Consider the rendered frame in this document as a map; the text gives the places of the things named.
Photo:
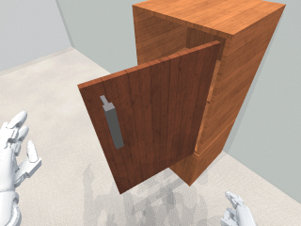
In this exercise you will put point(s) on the left robot hand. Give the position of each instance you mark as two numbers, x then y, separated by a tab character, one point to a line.
11	137

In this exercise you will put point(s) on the handle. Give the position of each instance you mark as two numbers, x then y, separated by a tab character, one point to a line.
113	122

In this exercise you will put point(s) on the left robot forearm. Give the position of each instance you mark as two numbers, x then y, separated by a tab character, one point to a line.
10	214

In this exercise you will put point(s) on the right robot hand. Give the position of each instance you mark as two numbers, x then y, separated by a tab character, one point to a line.
241	217

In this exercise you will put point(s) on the cupboard door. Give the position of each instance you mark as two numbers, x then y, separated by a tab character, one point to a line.
159	105

